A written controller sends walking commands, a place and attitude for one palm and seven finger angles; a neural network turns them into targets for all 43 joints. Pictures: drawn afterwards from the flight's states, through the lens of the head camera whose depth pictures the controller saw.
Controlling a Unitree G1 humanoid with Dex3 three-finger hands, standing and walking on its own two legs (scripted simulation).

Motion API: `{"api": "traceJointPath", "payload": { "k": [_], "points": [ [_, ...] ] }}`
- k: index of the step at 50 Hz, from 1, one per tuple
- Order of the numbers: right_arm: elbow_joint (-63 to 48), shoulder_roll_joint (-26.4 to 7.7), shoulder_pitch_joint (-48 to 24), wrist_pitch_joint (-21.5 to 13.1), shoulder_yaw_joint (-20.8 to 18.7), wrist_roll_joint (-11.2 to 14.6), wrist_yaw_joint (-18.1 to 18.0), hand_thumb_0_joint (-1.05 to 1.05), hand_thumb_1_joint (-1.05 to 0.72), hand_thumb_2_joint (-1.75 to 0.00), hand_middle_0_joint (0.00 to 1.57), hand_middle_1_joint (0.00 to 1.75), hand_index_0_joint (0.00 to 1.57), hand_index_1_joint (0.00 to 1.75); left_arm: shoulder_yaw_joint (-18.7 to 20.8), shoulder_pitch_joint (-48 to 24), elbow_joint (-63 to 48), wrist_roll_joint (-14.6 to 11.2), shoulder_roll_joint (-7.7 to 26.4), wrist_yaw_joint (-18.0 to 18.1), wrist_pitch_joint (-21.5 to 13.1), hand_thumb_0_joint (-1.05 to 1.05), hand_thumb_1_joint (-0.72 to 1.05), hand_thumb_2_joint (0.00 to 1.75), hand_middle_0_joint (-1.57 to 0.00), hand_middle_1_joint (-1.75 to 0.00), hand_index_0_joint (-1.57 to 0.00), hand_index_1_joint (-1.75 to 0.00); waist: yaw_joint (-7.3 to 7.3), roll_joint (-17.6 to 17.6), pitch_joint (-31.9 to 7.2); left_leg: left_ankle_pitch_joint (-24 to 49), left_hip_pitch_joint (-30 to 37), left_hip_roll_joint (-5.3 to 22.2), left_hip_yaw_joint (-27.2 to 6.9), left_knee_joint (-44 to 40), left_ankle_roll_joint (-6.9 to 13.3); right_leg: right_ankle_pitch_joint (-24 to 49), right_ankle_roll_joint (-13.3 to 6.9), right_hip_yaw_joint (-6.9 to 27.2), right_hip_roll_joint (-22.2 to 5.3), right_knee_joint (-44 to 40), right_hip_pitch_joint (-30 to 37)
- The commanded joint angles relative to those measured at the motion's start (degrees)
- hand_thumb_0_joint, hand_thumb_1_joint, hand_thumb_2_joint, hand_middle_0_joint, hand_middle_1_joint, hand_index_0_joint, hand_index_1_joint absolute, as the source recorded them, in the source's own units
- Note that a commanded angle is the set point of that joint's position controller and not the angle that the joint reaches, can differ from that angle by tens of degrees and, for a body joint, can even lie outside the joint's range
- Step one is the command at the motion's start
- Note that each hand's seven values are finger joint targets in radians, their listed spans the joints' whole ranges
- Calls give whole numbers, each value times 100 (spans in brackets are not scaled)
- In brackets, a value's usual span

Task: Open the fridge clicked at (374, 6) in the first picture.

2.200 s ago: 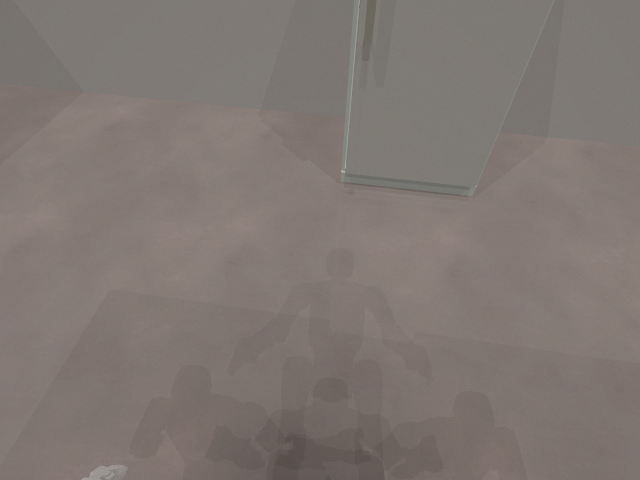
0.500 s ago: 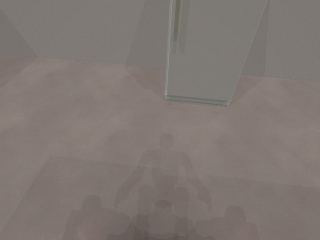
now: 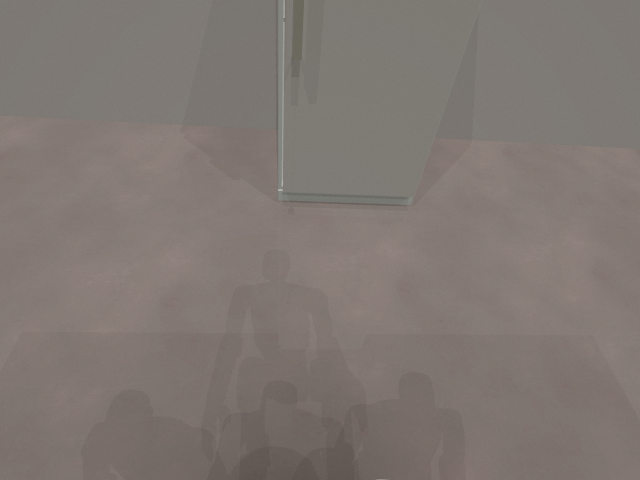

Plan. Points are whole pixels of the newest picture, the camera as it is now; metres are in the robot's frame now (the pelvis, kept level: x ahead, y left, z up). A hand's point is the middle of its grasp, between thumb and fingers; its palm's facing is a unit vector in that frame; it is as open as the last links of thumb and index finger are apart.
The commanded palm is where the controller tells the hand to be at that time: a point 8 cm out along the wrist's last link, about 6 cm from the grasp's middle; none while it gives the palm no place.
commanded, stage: walk to a spot facing it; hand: left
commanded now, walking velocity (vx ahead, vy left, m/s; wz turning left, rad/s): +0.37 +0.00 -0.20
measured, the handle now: out of the picture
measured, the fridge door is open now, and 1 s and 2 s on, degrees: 0 0 0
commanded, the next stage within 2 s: turn to face it in 1.08 s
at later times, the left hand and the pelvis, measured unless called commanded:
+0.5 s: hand (247, 370) +0.32 +0.13 -0.17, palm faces -0.04 -0.98 -0.21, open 7.1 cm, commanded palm none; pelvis +0.22 -0.05 -0.01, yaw -4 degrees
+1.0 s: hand (235, 305) +0.45 +0.18 -0.17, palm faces -0.06 -0.99 -0.13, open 7.4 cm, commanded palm none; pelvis +0.43 +0.00 +0.01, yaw -8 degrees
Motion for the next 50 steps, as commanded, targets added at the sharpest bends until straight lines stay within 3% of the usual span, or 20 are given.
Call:
{"api": "traceJointPath", "payload": {
  "k": [1, 9, 11, 13, 14, 15, 16, 17, 19, 22, 26, 32, 36, 37, 38, 39, 41, 43, 46, 50],
  "points": [
    [209, -688, 843, -109, -117, 40, -60, 0, -90, -90, 20, 30, 20, 30, 53, -497, -676, -4, 7, -70, -131, 0, 90, 90, -20, -30, -20, -30, -61, 867, 743, 1437, 358, 1480, -1069, -1948, 592, 703, 123, 70, -378, -210, -1390],
    [533, -684, 1309, -32, -139, -15, -67, 0, -90, -90, 20, 30, 20, 30, 1, -1914, -1201, -55, -9, -94, -176, 0, 90, 90, -20, -30, -20, -30, -261, 1026, 1049, 3194, 698, 1385, -256, -1799, 474, 1164, -87, -607, -87, -2643, -586],
    [573, -785, 1284, -8, -165, -17, -63, 0, -90, -90, 20, 30, 20, 30, 33, -1714, -1172, -38, 115, -74, -202, 0, 90, 90, -20, -30, -20, -30, -96, 940, 799, 4367, 871, 1440, -165, -1267, 466, 855, -256, -702, 135, -2784, -17],
    [558, -967, 1067, 24, -203, 8, -59, 0, -90, -90, 20, 30, 20, 30, 107, -659, -863, -5, 330, -38, -286, 0, 90, 90, -20, -30, -20, -30, 411, 985, 114, 5339, 950, 1316, 15, 192, 305, 774, -417, -867, 413, -3218, 1283],
    [503, -960, 993, 33, -204, 46, -17, 0, -90, -90, 20, 30, 20, 30, 201, 204, -600, 28, 669, 0, -370, 0, 90, 90, -20, -30, -20, -30, 808, 716, -483, 4543, 148, 1128, 87, 1623, 102, 1144, -550, -503, 145, -3529, 2788],
    [373, -552, 1274, 18, -129, 141, 51, 0, -90, -90, 20, 30, 20, 30, 357, 834, -453, 31, 1340, 99, -429, 0, 90, 90, -20, -30, -20, -30, 912, -508, -1276, 990, -1580, 410, 129, 3647, -106, 1337, -1074, 1695, -1484, -3844, 4327],
    [141, -434, 978, 20, -125, 158, 25, 0, -90, -90, 20, 30, 20, 30, 402, 1021, -388, -109, 1689, 117, -406, 0, 90, 90, -20, -30, -20, -30, 796, -664, -1337, -1334, -2507, -66, -556, 5155, -124, 2035, -1524, 3289, -2391, -4585, 4348],
    [99, -533, 731, 35, -181, 129, 45, 0, -90, -90, 20, 30, 20, 30, 356, 429, -558, -145, 1546, 126, -405, 0, 90, 90, -20, -30, -20, -30, 674, -406, -988, -770, -2595, 296, -1094, 5344, -63, 1301, -1418, 2866, -2254, -4864, 3481],
    [76, -523, 426, 161, -198, 33, 68, 0, -90, -90, 20, 30, 20, 30, 191, -530, -761, -138, 947, 145, -432, 0, 90, 90, -20, -30, -20, -30, 203, -14, 12, -58, -2556, 716, -1204, 5042, -123, 234, -1095, 2084, -1887, -5262, 1800],
    [209, -311, 829, 357, -168, -32, 105, 0, -90, -90, 20, 30, 20, 30, 87, -875, -779, -70, 599, 166, -489, 0, 90, 90, -20, -30, -20, -30, -279, -21, 159, 242, -1962, 802, -1007, 4093, -268, 368, -807, 860, -1332, -5511, 691],
    [-83, -267, 449, 408, -191, -28, 196, 0, -90, -90, 20, 30, 20, 30, 117, -829, -760, -53, 629, 145, -522, 0, 90, 90, -20, -30, -20, -30, -308, -210, 281, 641, -1880, 801, -827, 2779, -384, 106, -832, 533, -1125, -5721, 496],
    [-539, -505, -668, 253, -200, -2, 307, 0, -90, -90, 20, 30, 20, 30, 141, -374, -600, -44, 908, 90, -494, 0, 90, 90, -20, -30, -20, -30, 33, -220, 433, 601, -1700, 554, -601, 1171, -312, -187, -812, 700, -1268, -5505, 1241],
    [-326, -844, 34, 140, -266, -13, 236, 0, -90, -90, 20, 30, 20, 30, 138, -322, -587, -81, 803, 76, -421, 0, 90, 90, -20, -30, -20, -30, -377, 574, 282, 408, 307, 328, -417, -31, -224, 172, -492, 232, -802, -4144, 593],
    [-159, -1336, 742, 99, -377, -74, 172, 0, -90, -90, 20, 30, 20, 30, 91, -313, -698, -110, 525, 35, -416, 0, 90, 90, -20, -30, -20, -30, -655, 1611, 28, -377, 1172, 1241, -1820, -796, 145, 114, -194, -280, -201, -2545, -170],
    [-54, -1832, 1301, 126, -487, -103, 143, 0, -90, -90, 20, 30, 20, 30, 40, -463, -908, -112, 328, 5, -434, 0, 90, 90, -20, -30, -20, -30, -773, 2568, -122, -872, 1531, 2414, -3467, -1717, 655, -1315, 10, -626, 297, -792, -1103],
    [-9, -1610, 1187, 150, -423, -68, 76, 0, -90, -90, 20, 30, 20, 30, 87, -766, -931, -53, 556, 49, -400, 0, 90, 90, -20, -30, -20, -30, -801, 1968, -51, -1381, 1134, 2473, -3668, -1950, 685, -1121, -57, 20, 50, 105, -1264],
    [-217, -1190, 447, 94, -287, -29, 48, 0, -90, -90, 20, 30, 20, 30, 119, -811, -816, -42, 461, -36, -387, 0, 90, 90, -20, -30, -20, -30, -433, 923, 347, -976, 486, 2169, -2752, -1981, 579, -162, -43, 215, -360, 501, -1398],
    [-219, -900, 189, -11, -201, -13, 16, 0, -90, -90, 20, 30, 20, 30, 114, -488, -642, -6, 263, -53, -301, 0, 90, 90, -20, -30, -20, -30, -148, 835, 296, 350, 218, 1752, -1679, -1909, 334, 387, 50, 209, -419, 351, -1005],
    [-126, -764, 281, -75, -213, 15, -24, 0, -90, -90, 20, 30, 20, 30, 130, -350, -583, -3, 125, -46, -174, 0, 90, 90, -20, -30, -20, -30, -28, 820, 199, 1531, 375, 1556, -875, -1858, 376, 722, 165, 123, -432, 129, -1021],
    [36, -762, 553, -67, -203, 33, -43, 0, -90, -90, 20, 30, 20, 30, 139, -806, -763, -6, 97, -77, -94, 0, 90, 90, -20, -30, -20, -30, -73, 906, 454, 2183, 607, 1562, -398, -1858, 403, 981, 236, -63, -506, -514, -1363]
  ]
}}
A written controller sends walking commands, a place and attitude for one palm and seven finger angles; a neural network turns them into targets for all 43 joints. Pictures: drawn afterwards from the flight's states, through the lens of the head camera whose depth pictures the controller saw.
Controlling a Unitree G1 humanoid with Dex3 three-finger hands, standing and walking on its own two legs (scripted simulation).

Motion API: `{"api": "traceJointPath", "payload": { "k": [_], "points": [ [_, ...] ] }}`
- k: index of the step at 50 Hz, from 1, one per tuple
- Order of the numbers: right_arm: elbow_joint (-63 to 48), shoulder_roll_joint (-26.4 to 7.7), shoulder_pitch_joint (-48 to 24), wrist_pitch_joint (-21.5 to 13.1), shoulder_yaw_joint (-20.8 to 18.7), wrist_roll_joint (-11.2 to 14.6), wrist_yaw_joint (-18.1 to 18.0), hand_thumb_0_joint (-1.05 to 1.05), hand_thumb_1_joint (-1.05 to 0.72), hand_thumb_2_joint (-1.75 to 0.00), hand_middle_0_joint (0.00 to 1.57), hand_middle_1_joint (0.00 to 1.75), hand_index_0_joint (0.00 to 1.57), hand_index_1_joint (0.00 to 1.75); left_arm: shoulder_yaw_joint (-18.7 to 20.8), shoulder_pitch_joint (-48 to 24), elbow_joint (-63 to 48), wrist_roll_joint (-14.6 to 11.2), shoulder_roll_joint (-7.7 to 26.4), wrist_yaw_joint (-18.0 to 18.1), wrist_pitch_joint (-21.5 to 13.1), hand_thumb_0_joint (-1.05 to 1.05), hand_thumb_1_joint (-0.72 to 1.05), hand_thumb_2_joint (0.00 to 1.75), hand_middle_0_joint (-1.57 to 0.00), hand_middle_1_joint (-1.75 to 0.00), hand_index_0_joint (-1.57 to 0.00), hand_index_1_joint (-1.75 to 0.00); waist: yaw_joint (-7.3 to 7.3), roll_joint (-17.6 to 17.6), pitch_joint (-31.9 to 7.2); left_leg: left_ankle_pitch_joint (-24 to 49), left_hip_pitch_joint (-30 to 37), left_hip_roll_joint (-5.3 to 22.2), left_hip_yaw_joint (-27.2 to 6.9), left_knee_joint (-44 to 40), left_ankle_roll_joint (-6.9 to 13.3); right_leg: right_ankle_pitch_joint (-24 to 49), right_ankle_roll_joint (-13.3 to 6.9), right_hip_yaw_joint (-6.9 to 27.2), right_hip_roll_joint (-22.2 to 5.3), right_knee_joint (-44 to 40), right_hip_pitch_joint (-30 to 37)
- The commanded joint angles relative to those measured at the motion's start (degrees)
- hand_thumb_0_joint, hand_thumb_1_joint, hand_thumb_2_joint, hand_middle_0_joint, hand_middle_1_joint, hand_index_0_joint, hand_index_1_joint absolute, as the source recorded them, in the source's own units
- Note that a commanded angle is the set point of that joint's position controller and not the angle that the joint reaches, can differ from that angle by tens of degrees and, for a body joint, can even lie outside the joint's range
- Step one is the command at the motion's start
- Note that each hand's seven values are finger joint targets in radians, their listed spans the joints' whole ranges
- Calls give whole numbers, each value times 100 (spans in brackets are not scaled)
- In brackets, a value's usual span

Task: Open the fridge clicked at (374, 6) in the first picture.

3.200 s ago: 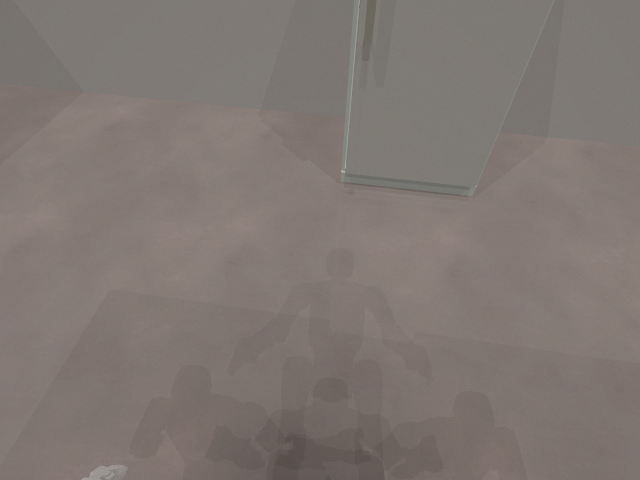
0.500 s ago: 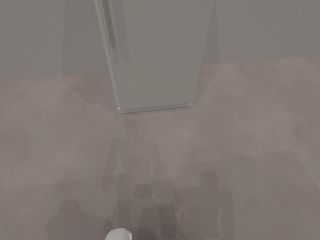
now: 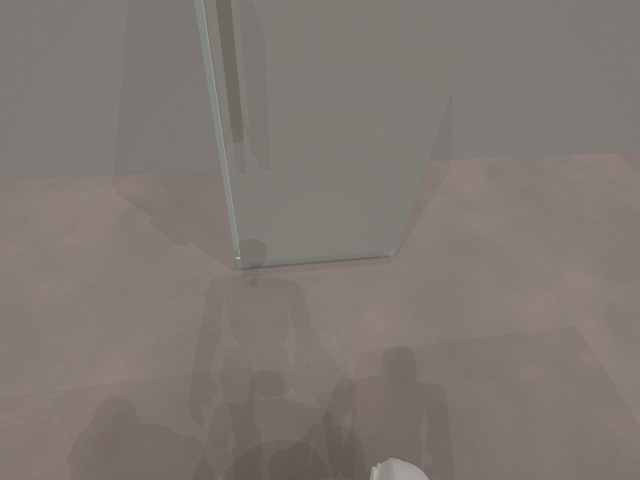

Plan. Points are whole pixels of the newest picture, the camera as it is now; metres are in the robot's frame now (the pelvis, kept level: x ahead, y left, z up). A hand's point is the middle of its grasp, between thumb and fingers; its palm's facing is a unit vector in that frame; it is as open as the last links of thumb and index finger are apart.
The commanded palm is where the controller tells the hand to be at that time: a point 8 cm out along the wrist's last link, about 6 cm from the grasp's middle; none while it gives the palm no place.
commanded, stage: walk to a spot facing it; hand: left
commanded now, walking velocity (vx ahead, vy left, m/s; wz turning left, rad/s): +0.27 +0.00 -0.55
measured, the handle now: (228, 41) +0.88 +0.27 +0.12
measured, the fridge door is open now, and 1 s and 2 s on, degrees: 0 0 0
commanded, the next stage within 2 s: turn to face it in 0.08 s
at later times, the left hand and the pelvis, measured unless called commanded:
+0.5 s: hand (272, 371) +0.31 +0.10 -0.17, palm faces -0.05 -0.98 -0.19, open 7.2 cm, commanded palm none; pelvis +0.17 -0.06 -0.01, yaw -2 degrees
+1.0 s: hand (216, 431) +0.21 +0.17 -0.17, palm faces +0.15 -0.95 -0.28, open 7.4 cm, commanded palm none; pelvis +0.21 -0.05 -0.01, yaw +6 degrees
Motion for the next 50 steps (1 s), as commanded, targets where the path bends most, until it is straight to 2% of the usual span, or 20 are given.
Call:
{"api": "traceJointPath", "payload": {
  "k": [1, 7, 9, 10, 11, 12, 13, 14, 15, 17, 20, 27, 31, 32, 33, 34, 35, 40, 46, 50],
  "points": [
    [34, -622, 665, -97, -93, 17, -19, 0, -90, -90, 20, 30, 20, 30, 37, -460, -508, 4, 58, -41, -34, 0, 90, 90, -20, -30, -20, -30, -208, 893, 413, 1833, 426, 1542, -559, -1083, 403, 315, 65, -125, -168, -725, -794],
    [146, -754, 892, 13, -160, -37, -20, 0, -90, -90, 20, 30, 20, 30, 18, -1249, -820, -31, 66, -89, -81, 0, 90, 90, -20, -30, -20, -30, -399, 1085, 604, 2917, 767, 1678, -40, -513, 357, 119, -179, -580, 160, -2435, -157],
    [97, -900, 737, 46, -200, -16, -19, 0, -90, -90, 20, 30, 20, 30, 37, -773, -737, -25, 181, -64, -124, 0, 90, 90, -20, -30, -20, -30, -137, 1145, 274, 4157, 816, 1711, 133, 287, 302, -32, -357, -736, 444, -2697, 642],
    [105, -922, 700, 70, -183, 1, -8, 0, -90, -90, 20, 30, 20, 30, 47, -184, -555, 1, 298, -18, -190, 0, 90, 90, -20, -30, -20, -30, 113, 938, -96, 4527, 616, 1577, 128, 1115, 190, 158, -414, -826, 617, -3067, 1563],
    [80, -907, 544, 65, -153, 55, 19, 0, -90, -90, 20, 30, 20, 30, 126, 722, -273, 26, 562, 36, -276, 0, 90, 90, -20, -30, -20, -30, 579, 602, -641, 3938, 1, 1333, 240, 2303, -19, 1023, -442, -682, 495, -3496, 2947],
    [14, -493, 876, 58, -92, 162, 69, 0, -90, -90, 20, 30, 20, 30, 267, 1311, -100, 32, 1260, 134, -379, 0, 90, 90, -20, -30, -20, -30, 654, -826, -1537, 463, -1654, 577, 143, 4156, -270, 3067, -950, 1238, -1127, -3490, 4740],
    [-55, -364, 925, 93, -60, 176, 13, 0, -90, -90, 20, 30, 20, 30, 245, 1476, -24, -129, 1553, 169, -369, 0, 90, 90, -20, -30, -20, -30, 497, -936, -1898, -2179, -2204, 62, -613, 5544, -352, 5098, -1555, 2249, -2054, -3754, 4880],
    [-55, -348, 766, 138, -57, 152, -3, 0, -90, -90, 20, 30, 20, 30, 200, 1086, -153, -149, 1428, 228, -387, 0, 90, 90, -20, -30, -20, -30, 447, -671, -1831, -1811, -2190, 227, -1346, 5697, -307, 5071, -1510, 1937, -1945, -3970, 4266],
    [-66, -344, 674, 211, -82, 145, 2, 0, -90, -90, 20, 30, 20, 30, 160, 502, -292, -145, 1229, 261, -353, 0, 90, 90, -20, -30, -20, -30, 212, -710, -1353, -1462, -2326, 366, -1454, 5812, -310, 4062, -1364, 1732, -1877, -4210, 3723],
    [87, -260, 587, 367, -24, 53, 9, 0, -90, -90, 20, 30, 20, 30, -8, -283, -467, -113, 727, 317, -356, 0, 90, 90, -20, -30, -20, -30, -127, -199, -401, -888, -2085, 599, -1522, 5346, -337, 3084, -1020, 765, -1528, -4581, 2138],
    [200, -47, 1002, 556, 21, 44, 42, 0, -90, -90, 20, 30, 20, 30, -79, -900, -597, -61, 585, 334, -326, 0, 90, 90, -20, -30, -20, -30, -529, -265, -323, -701, -1469, 525, -1356, 4219, -416, 2058, -800, -164, -1217, -4831, 1292],
    [-399, -194, -32, 601, -6, 35, 151, 0, -90, -90, 20, 30, 20, 30, 27, -711, -739, -50, 744, 340, -111, 0, 90, 90, -20, -30, -20, -30, -164, -461, 52, -775, -1658, 333, -944, 2805, -445, 622, -833, -235, -1353, -4871, 1586],
    [-490, -390, 97, 534, -35, 10, 175, 0, -90, -90, 20, 30, 20, 30, 92, -649, -770, -97, 822, 347, -35, 0, 90, 90, -20, -30, -20, -30, -267, -113, -177, 107, -855, 253, -825, 1087, -397, 501, -495, -558, -1206, -3918, 1819],
    [-492, -670, 224, 487, -81, -10, 174, 0, -90, -90, 20, 30, 20, 30, 79, -524, -816, -133, 641, 327, 14, 0, 90, 90, -20, -30, -20, -30, -291, 776, -248, 850, -495, 595, -1458, 389, -222, -20, -196, -765, -819, -3230, 1472],
    [-599, -1139, 255, 467, -163, -54, 139, 0, -90, -90, 20, 30, 20, 30, 29, -392, -941, -172, 364, 297, 47, 0, 90, 90, -20, -30, -20, -30, -269, 1992, -217, 1961, -415, 1622, -2851, -170, 343, -1220, 206, -956, -180, -2486, 920],
    [-635, -1279, 205, 489, -188, -77, 99, 0, -90, -90, 20, 30, 20, 30, -10, -661, -1082, -139, 386, 300, 61, 0, 90, 90, -20, -30, -20, -30, -390, 2028, -130, 1934, -668, 2016, -3450, -572, 838, -2305, 237, -607, 117, -1508, 770],
    [-637, -1297, 68, 456, -192, -70, 37, 0, -90, -90, 20, 30, 20, 30, 0, -824, -1098, -88, 431, 300, 86, 0, 90, 90, -20, -30, -20, -30, -378, 2040, -160, 1858, -715, 1957, -3435, -620, 936, -2321, 205, -210, 66, -850, 611],
    [-722, -1093, -445, 385, -133, 19, -29, 0, -90, -90, 20, 30, 20, 30, 11, -492, -744, -108, 470, 241, 82, 0, 90, 90, -20, -30, -20, -30, -194, 897, -578, 2845, 78, 1295, -2205, -261, 734, -1285, 324, 52, 54, -683, 471],
    [-629, -1275, -372, 497, -229, 0, 19, 0, -90, -90, 20, 30, 20, 30, -35, -534, -762, -127, 444, 281, 130, 0, 90, 90, -20, -30, -20, -30, -355, 970, -552, 2503, 95, 1312, -2376, -250, 831, -1530, 341, -32, 198, -1760, 915],
    [-638, -1320, -676, 555, -256, 23, 74, 0, -90, -90, 20, 30, 20, 30, -63, -30, -631, -141, 479, 305, 77, 0, 90, 90, -20, -30, -20, -30, -169, 1129, -586, 2054, -302, 1110, -2410, -56, 667, -907, 274, -160, 352, -2968, 1670]
  ]
}}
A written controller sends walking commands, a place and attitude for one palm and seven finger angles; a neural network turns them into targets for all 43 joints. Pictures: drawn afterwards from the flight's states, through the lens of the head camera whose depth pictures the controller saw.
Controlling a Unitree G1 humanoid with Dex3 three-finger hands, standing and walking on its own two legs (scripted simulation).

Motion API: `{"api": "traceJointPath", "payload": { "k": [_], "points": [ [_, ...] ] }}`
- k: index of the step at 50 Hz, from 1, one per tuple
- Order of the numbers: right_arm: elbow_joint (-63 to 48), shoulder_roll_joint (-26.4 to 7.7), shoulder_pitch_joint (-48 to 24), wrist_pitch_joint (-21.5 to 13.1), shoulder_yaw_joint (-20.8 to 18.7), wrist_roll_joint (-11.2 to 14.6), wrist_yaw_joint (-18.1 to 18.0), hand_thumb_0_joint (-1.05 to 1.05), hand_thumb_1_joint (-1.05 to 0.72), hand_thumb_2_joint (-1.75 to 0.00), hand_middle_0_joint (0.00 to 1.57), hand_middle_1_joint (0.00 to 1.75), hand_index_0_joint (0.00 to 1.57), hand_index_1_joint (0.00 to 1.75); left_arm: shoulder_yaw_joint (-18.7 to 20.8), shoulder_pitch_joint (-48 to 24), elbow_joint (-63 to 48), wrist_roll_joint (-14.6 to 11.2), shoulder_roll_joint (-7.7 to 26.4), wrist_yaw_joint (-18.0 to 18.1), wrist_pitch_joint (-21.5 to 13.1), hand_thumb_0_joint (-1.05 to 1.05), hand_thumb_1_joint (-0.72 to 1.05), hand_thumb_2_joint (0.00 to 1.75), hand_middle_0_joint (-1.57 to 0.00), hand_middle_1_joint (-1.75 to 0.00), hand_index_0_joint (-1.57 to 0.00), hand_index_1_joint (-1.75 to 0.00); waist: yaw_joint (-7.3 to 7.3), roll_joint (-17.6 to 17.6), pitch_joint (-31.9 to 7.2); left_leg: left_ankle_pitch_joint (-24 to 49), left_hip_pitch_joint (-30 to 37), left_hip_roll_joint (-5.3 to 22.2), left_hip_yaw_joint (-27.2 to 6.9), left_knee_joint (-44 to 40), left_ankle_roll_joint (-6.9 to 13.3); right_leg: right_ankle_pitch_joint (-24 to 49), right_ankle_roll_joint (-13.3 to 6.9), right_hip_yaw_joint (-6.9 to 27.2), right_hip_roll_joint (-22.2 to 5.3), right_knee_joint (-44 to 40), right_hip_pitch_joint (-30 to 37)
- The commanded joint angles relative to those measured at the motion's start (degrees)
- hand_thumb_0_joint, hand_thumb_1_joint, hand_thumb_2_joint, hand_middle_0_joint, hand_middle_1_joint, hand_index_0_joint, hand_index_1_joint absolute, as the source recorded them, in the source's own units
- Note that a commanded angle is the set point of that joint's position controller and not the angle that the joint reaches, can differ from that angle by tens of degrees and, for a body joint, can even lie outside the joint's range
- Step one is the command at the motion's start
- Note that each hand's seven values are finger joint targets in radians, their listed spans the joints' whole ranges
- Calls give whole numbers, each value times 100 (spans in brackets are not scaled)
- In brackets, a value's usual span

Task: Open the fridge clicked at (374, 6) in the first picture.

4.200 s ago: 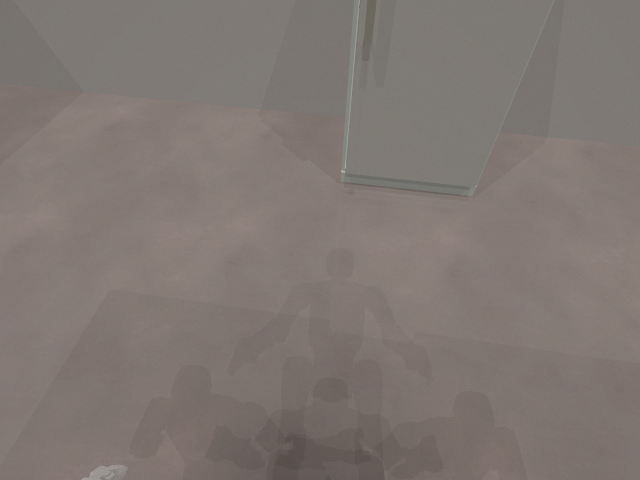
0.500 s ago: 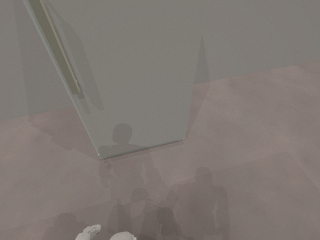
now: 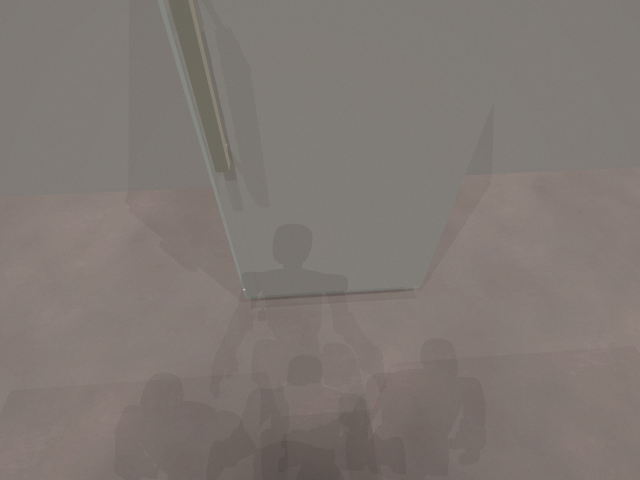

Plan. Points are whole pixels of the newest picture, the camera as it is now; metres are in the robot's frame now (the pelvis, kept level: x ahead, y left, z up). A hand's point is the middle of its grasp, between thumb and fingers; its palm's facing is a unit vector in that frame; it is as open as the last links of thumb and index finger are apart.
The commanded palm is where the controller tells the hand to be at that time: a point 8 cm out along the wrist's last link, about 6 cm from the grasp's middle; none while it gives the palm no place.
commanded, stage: take the last steps up to it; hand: left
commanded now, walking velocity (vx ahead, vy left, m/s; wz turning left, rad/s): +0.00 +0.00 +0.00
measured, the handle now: (203, 76) +0.70 +0.25 +0.13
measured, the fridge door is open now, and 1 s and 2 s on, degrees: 0 0 0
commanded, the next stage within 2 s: come to a stop and stand still in 0.98 s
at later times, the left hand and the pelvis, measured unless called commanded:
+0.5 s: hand out of the picture -0.07 +0.13 -0.16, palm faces +0.26 -0.96 -0.14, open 7.4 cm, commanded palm none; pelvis +0.04 +0.00 +0.01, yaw +8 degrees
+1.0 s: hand (199, 367) +0.30 +0.22 -0.16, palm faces +0.07 -0.97 -0.23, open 7.4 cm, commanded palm none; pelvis +0.19 +0.03 -0.02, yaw +5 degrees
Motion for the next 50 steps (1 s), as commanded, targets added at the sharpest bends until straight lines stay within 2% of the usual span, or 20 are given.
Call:
{"api": "traceJointPath", "payload": {
  "k": [1, 2, 4, 5, 6, 8, 10, 21, 25, 26, 27, 28, 29, 32, 36, 44, 47, 48, 49, 50],
  "points": [
    [-219, -1027, 6, -53, -250, 55, -2, 0, -90, -90, 20, 30, 20, 30, -7, 537, -243, -11, 190, 46, -226, 0, 90, 90, -20, -30, -20, -30, 67, 699, -791, 1263, 397, 1190, -1271, -457, 540, 967, -45, -184, 144, -1550, 707],
    [-230, -875, -26, -59, -218, 88, 23, 0, -90, -90, 20, 30, 20, 30, -8, 782, -165, 11, 264, 59, -287, 0, 90, 90, -20, -30, -20, -30, 177, 379, -832, 393, 29, 906, -1056, -146, 278, 1364, -62, -31, -31, -2372, 1257],
    [-470, -382, -197, -11, -106, 93, 101, 0, -90, -90, 20, 30, 20, 30, 85, 725, -248, 95, 1075, 63, -346, 0, 90, 90, -20, -30, -20, -30, 248, -1643, -249, -1980, -1370, -67, -278, 1489, -304, -181, -903, 2108, -1969, -3625, 1133],
    [-526, -676, -386, 90, -195, 16, 118, 0, -90, -90, 20, 30, 20, 30, 129, 775, -300, 80, 1025, 74, -365, 0, 90, 90, -20, -30, -20, -30, 375, -1891, 46, -1995, -1481, 127, -580, 2295, -247, -1158, -1016, 2378, -2053, -3946, 445],
    [-443, -659, -424, 95, -210, -8, 138, 0, -90, -90, 20, 30, 20, 30, 91, 636, -291, 81, 843, 73, -383, 0, 90, 90, -20, -30, -20, -30, 256, -1501, 452, -1596, -1655, 179, -683, 2837, -212, -1388, -1026, 2382, -1927, -4076, 182],
    [-186, -569, -10, 23, -218, -31, 213, 0, -90, -90, 20, 30, 20, 30, 31, 470, -289, 77, 587, 28, -498, 0, 90, 90, -20, -30, -20, -30, 9, -777, 408, -867, -1781, 270, -544, 3316, -253, -310, -862, 1358, -1450, -3702, 572],
    [-116, -486, 118, -42, -212, -26, 247, 0, -90, -90, 20, 30, 20, 30, 2, 737, -222, 66, 448, 7, -597, 0, 90, 90, -20, -30, -20, -30, 62, -754, 169, -530, -1832, 301, -417, 3332, -318, 504, -793, 832, -1269, -3534, 1052],
    [-297, -209, -566, -203, -101, 19, 277, 0, -90, -90, 20, 30, 20, 30, 30, 1537, 360, 134, 407, -19, -668, 0, 90, 90, -20, -30, -20, -30, 388, -1006, 245, -821, -1357, 398, 66, 1420, -261, 736, -1099, 607, -1504, -3525, 1379],
    [-40, -226, 171, -343, -64, 31, 212, 0, -90, -90, 20, 30, 20, 30, 64, 1277, 464, 77, 398, -21, -600, 0, 90, 90, -20, -30, -20, -30, 17, -758, -38, -329, 414, 154, 506, -3, -178, 987, -856, 62, -1118, -2711, 741],
    [160, -431, 752, -399, -103, 32, 149, 0, -90, -90, 20, 30, 20, 30, 41, 1187, 438, 59, 251, -34, -574, 0, 90, 90, -20, -30, -20, -30, -233, -236, -239, -433, 1351, 244, 360, -313, -141, 958, -710, -213, -860, -2015, 251],
    [340, -937, 1400, -437, -238, -21, 72, 0, -90, -90, 20, 30, 20, 30, -13, 1203, 322, 35, -69, -76, -557, 0, 90, 90, -20, -30, -20, -30, -484, 1072, -490, -955, 2286, 1316, -1061, -672, 197, 438, -451, -655, -338, -629, -766],
    [467, -1367, 2046, -399, -332, -23, 18, 0, -90, -90, 20, 30, 20, 30, -72, 936, 96, 61, -270, -95, -561, 0, 90, 90, -20, -30, -20, -30, -689, 1696, -540, -1191, 2496, 2298, -2418, -1369, 661, -743, -322, -739, 93, 798, -1687],
    [538, -1252, 2034, -389, -293, -22, -37, 0, -90, -90, 20, 30, 20, 30, -55, 565, -31, 99, -146, -67, -540, 0, 90, 90, -20, -30, -20, -30, -726, 1453, -442, -1479, 2277, 2380, -2547, -1534, 801, -729, -421, -229, -21, 1619, -1982],
    [290, -491, 1134, -480, -130, -3, -74, 0, -90, -90, 20, 30, 20, 30, 21, 326, 88, 112, -135, -177, -513, 0, 90, 90, -20, -30, -20, -30, -299, 540, 275, -707, 1014, 1917, -1509, -1704, 722, 471, -395, 76, -442, 2076, -1826],
    [310, -436, 1049, -618, -65, 29, -109, 0, -90, -90, 20, 30, 20, 30, -4, 540, 147, 95, -242, -201, -410, 0, 90, 90, -20, -30, -20, -30, 0, 496, 16, 1357, 1162, 1588, -602, -1586, 770, 971, -251, -24, -381, 1460, -1485],
    [536, -578, 1254, -509, -126, -29, -71, 0, -90, -90, 20, 30, 20, 30, -11, -559, -365, 67, -98, -215, -381, 0, 90, 90, -20, -30, -20, -30, -130, 664, 410, 1558, 1005, 1589, -314, -1278, 708, 1213, -393, -268, -156, -462, -858],
    [561, -614, 1149, -464, -114, -19, -66, 0, -90, -90, 20, 30, 20, 30, 43, 35, -211, 87, 47, -203, -448, 0, 90, 90, -20, -30, -20, -30, 223, 299, 101, 1673, 642, 1369, -123, -351, 480, 1589, -489, -534, 182, -1257, 538],
    [579, -561, 1145, -478, -96, 25, -43, 0, -90, -90, 20, 30, 20, 30, 98, 684, -10, 102, 279, -178, -514, 0, 90, 90, -20, -30, -20, -30, 517, -51, -253, 1530, 327, 1072, 105, 601, 288, 1828, -556, -331, 75, -1588, 1496],
    [516, -288, 1346, -503, -54, 81, 0, 0, -90, -90, 20, 30, 20, 30, 211, 1289, 169, 133, 764, -118, -596, 0, 90, 90, -20, -30, -20, -30, 673, -1129, -849, 171, -667, 496, 519, 2138, 27, 2305, -972, 1086, -1074, -1854, 2634],
    [340, -214, 1442, -458, -32, 117, -8, 0, -90, -90, 20, 30, 20, 30, 263, 1609, 181, 28, 1186, -85, -602, 0, 90, 90, -20, -30, -20, -30, 601, -1705, -1124, -2393, -1357, 13, 271, 3694, -118, 3189, -1570, 2615, -2220, -2608, 2848]
  ]
}}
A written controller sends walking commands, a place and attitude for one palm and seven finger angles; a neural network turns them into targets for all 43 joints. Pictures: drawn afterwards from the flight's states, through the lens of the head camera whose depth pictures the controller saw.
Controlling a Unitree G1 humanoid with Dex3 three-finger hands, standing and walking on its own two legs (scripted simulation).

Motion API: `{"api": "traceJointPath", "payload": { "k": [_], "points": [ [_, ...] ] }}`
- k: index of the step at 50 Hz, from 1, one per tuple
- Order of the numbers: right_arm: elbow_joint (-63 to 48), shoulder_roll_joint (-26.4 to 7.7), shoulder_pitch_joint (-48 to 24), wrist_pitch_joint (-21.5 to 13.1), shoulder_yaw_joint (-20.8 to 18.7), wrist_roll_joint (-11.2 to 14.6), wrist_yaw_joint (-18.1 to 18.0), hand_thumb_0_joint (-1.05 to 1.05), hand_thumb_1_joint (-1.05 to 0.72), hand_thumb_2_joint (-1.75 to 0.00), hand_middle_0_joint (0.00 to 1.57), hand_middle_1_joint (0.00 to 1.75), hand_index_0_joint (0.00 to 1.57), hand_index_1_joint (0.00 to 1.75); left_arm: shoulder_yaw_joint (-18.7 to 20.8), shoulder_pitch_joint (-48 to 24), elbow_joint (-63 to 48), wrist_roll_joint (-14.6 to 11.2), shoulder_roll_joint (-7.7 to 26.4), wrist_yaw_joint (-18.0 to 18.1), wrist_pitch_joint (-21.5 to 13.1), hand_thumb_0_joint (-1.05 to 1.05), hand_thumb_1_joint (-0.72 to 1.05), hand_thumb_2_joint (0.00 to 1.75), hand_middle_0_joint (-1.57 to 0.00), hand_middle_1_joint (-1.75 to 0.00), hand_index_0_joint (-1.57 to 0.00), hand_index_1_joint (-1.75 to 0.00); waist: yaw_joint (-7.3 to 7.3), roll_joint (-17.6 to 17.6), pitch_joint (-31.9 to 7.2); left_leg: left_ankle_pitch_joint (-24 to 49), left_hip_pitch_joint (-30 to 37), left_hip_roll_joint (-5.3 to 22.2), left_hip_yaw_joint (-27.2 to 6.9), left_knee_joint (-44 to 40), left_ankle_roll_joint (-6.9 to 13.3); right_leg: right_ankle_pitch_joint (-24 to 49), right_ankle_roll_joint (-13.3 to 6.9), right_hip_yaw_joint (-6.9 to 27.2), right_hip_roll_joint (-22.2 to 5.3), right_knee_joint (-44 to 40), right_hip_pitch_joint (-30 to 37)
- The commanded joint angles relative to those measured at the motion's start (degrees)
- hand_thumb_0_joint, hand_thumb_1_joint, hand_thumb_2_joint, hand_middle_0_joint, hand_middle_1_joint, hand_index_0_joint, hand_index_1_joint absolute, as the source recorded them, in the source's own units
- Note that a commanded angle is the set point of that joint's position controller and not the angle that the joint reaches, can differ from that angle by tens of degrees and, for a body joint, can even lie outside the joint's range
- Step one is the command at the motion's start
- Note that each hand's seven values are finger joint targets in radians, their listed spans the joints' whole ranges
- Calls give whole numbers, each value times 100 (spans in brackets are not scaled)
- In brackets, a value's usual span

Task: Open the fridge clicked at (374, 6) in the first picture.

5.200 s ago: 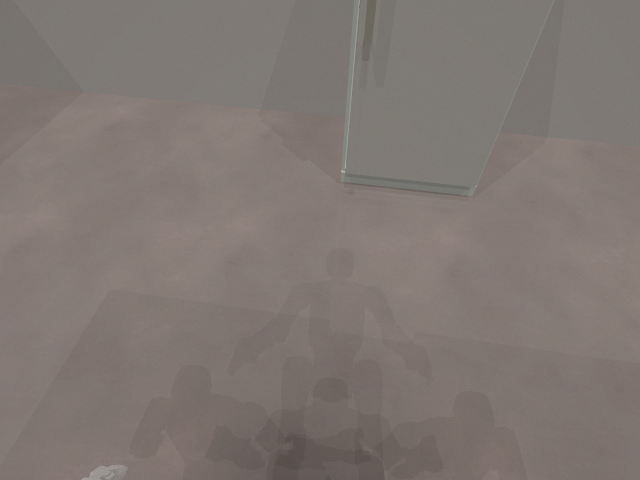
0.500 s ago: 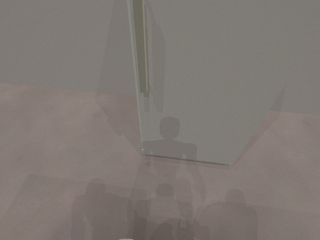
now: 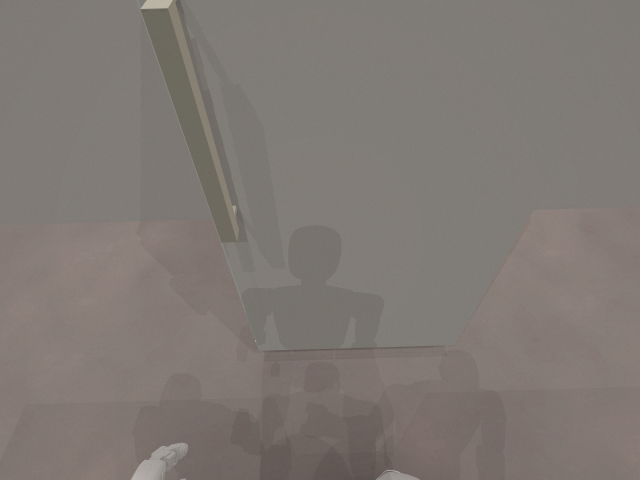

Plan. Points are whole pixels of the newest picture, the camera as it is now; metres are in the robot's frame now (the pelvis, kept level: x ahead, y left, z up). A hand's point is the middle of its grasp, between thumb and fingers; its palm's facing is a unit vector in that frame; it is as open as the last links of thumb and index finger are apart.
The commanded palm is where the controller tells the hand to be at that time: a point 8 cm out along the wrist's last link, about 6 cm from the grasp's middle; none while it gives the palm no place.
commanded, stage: come to a stop and stand still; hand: left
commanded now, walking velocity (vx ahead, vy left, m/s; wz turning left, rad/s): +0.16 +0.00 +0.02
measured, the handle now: (206, 139) +0.53 +0.17 +0.14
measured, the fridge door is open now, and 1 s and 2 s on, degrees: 0 0 0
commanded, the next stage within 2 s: none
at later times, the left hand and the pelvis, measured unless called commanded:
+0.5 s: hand out of the picture +0.09 +0.21 -0.17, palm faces +0.07 -0.98 -0.20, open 7.3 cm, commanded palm none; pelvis +0.06 +0.02 +0.01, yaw +0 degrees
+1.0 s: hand out of the picture +0.01 +0.15 -0.16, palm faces +0.03 -0.98 -0.19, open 7.3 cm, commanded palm none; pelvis +0.00 -0.03 +0.01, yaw +0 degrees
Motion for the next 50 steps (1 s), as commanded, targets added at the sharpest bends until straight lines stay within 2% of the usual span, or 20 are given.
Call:
{"api": "traceJointPath", "payload": {
  "k": [1, 3, 6, 11, 15, 16, 17, 19, 21, 26, 31, 34, 35, 36, 37, 38, 39, 42, 48, 50],
  "points": [
    [-536, -583, -135, -88, -102, 114, -11, 0, -90, -90, 20, 30, 20, 30, 300, 2068, 357, -102, 1362, 160, -84, 0, 90, 90, -20, -30, -20, -30, 822, -1372, -1156, -778, -2781, 12, -888, 3818, 213, 833, -1171, 2996, -2172, -1792, 2652],
    [-561, -517, -461, -34, -121, 56, 24, 0, -90, -90, 20, 30, 20, 30, 181, 1122, 89, -96, 874, 197, -60, 0, 90, 90, -20, -30, -20, -30, 491, -553, -343, 129, -2953, 357, -1022, 3980, 188, -173, -1022, 2207, -1770, -2063, 1527],
    [-364, -225, -63, 116, -25, 39, 9, 0, -90, -90, 20, 30, 20, 30, 26, 596, -2, -52, 452, 253, -102, 0, 90, 90, -20, -30, -20, -30, 34, -360, -308, 513, -2080, 415, -909, 2830, -35, 1433, -734, 976, -1313, -2017, 492],
    [-480, -185, -279, 218, 29, 113, -20, 0, -90, -90, 20, 30, 20, 30, 67, 748, 67, -24, 652, 305, 23, 0, 90, 90, -20, -30, -20, -30, 211, -632, -768, 547, -1816, 59, -664, 1156, -175, 2904, -793, 801, -1133, -1404, 1250],
    [-593, -406, -483, 265, -52, 104, -46, 0, -90, -90, 20, 30, 20, 30, 114, 715, 104, -54, 726, 330, 190, 0, 90, 90, -20, -30, -20, -30, 148, -899, -629, 1339, -1200, 50, -624, 17, -149, 2216, -591, 756, -1036, -1008, 1028],
    [-588, -506, -434, 246, -72, 93, -45, 0, -90, -90, 20, 30, 20, 30, 122, 719, 69, -80, 709, 331, 235, 0, 90, 90, -20, -30, -20, -30, 104, -691, -565, 2016, -846, 139, -660, -376, -97, 1810, -411, 704, -933, -793, 734],
    [-664, -721, -495, 207, -107, 70, -52, 0, -90, -90, 20, 30, 20, 30, 106, 837, 16, -91, 563, 321, 283, 0, 90, 90, -20, -30, -20, -30, 155, -59, -580, 3203, -572, 618, -1117, -552, 118, 1074, -130, 502, -560, -468, 393],
    [-843, -1098, -847, 190, -141, 42, -91, 0, -90, -90, 20, 30, 20, 30, 37, 941, -30, -115, 328, 331, 376, 0, 90, 90, -20, -30, -20, -30, 226, 1418, -385, 4131, -1284, 1646, -2107, -1429, 842, -1462, 291, 63, 163, 557, 579],
    [-921, -1066, -1115, 152, -114, 21, -188, 0, -90, -90, 20, 30, 20, 30, 56, 953, 20, -89, 425, 318, 423, 0, 90, 90, -20, -30, -20, -30, 258, 1263, -423, 4568, -1173, 1735, -2177, -1429, 1207, -2302, 274, 638, 154, 1825, 274],
    [-1017, -1171, -1157, 183, -225, 37, -214, 0, -90, -90, 20, 30, 20, 30, 93, 1015, 34, -59, 427, 265, 441, 0, 90, 90, -20, -30, -20, -30, 133, 673, -901, 5092, -193, 1557, -1652, -1005, 1200, -1953, 412, 750, 203, 2319, -311],
    [-1016, -1249, -1166, 234, -305, 3, -146, 0, -90, -90, 20, 30, 20, 30, 41, 965, -80, -59, 285, 221, 471, 0, 90, 90, -20, -30, -20, -30, 27, 996, -822, 3155, -568, 1535, -1814, -1297, 1121, -2059, 361, 553, 119, 1110, 234],
    [-1001, -1229, -1331, 273, -327, 27, -75, 0, -90, -90, 20, 30, 20, 30, 19, 1439, 122, -61, 215, 229, 415, 0, 90, 90, -20, -30, -20, -30, 219, 964, -783, 1697, -1141, 1211, -1642, -1354, 815, -1216, 297, 258, 251, -250, 1081],
    [-997, -1124, -1357, 273, -315, 56, -57, 0, -90, -90, 20, 30, 20, 30, 14, 1665, 206, -45, 275, 238, 358, 0, 90, 90, -20, -30, -20, -30, 334, 766, -718, 1511, -1398, 987, -1504, -1065, 626, -624, 279, 271, 233, -1113, 1503],
    [-1021, -859, -1295, 288, -279, 102, -30, 0, -90, -90, 20, 30, 20, 30, 31, 1707, 223, -7, 514, 264, 320, 0, 90, 90, -20, -30, -20, -30, 305, 35, -514, 945, -1854, 581, -1163, -613, 306, -626, 139, 822, -207, -1747, 1657],
    [-1106, -528, -1303, 319, -189, 133, 6, 0, -90, -90, 20, 30, 20, 30, 52, 1438, 139, 7, 873, 278, 287, 0, 90, 90, -20, -30, -20, -30, 190, -907, -280, 358, -2147, 106, -725, -114, -11, -1256, -244, 1825, -1111, -2207, 1184],
    [-1206, -539, -1576, 378, -156, 92, 37, 0, -90, -90, 20, 30, 20, 30, 61, 1099, 1, -15, 1015, 275, 281, 0, 90, 90, -20, -30, -20, -30, 266, -1273, -17, 179, -1882, 54, -762, 344, -33, -2009, -534, 2086, -1433, -2576, 214],
    [-1180, -604, -1707, 420, -160, 59, 40, 0, -90, -90, 20, 30, 20, 30, 71, 873, -35, -13, 955, 290, 256, 0, 90, 90, -20, -30, -20, -30, 303, -1614, 268, 198, -1806, 93, -945, 792, 38, -2307, -588, 2168, -1296, -2702, -288],
    [-748, -500, -985, 365, -95, 53, 26, 0, -90, -90, 20, 30, 20, 30, -5, 601, 16, -55, 694, 279, 231, 0, 90, 90, -20, -30, -20, -30, 18, -858, 108, 883, -1450, 64, -872, 734, 42, -1372, -450, 1340, -790, -2120, 67],
    [-370, -602, -588, 182, 63, 52, -89, 0, -90, -90, 20, 30, 20, 30, -90, 1058, 357, -137, 381, 272, 188, 0, 90, 90, -20, -30, -20, -30, 185, -216, 189, 1782, -1045, 389, -1183, -825, 63, -948, -30, 1063, -253, -1677, 435],
    [-249, -611, -618, 141, 71, 63, -103, 0, -90, -90, 20, 30, 20, 30, -78, 1131, 508, -154, 433, 267, 211, 0, 90, 90, -20, -30, -20, -30, 269, 429, -73, 1921, -1122, 416, -1256, -948, 89, -484, 42, 893, -216, -1492, 938]
  ]
}}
